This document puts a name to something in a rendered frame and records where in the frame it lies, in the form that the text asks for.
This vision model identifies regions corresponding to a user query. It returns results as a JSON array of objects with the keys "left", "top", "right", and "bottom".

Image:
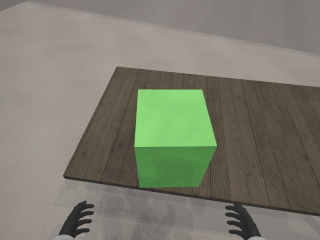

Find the left robot hand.
[{"left": 58, "top": 200, "right": 94, "bottom": 238}]

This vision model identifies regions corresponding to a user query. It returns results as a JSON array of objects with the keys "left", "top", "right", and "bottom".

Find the carton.
[{"left": 134, "top": 89, "right": 217, "bottom": 188}]

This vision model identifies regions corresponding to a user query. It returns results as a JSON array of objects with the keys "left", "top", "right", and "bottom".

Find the right robot hand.
[{"left": 225, "top": 202, "right": 262, "bottom": 240}]

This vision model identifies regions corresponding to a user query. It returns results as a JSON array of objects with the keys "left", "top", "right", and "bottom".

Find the table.
[{"left": 63, "top": 66, "right": 320, "bottom": 217}]

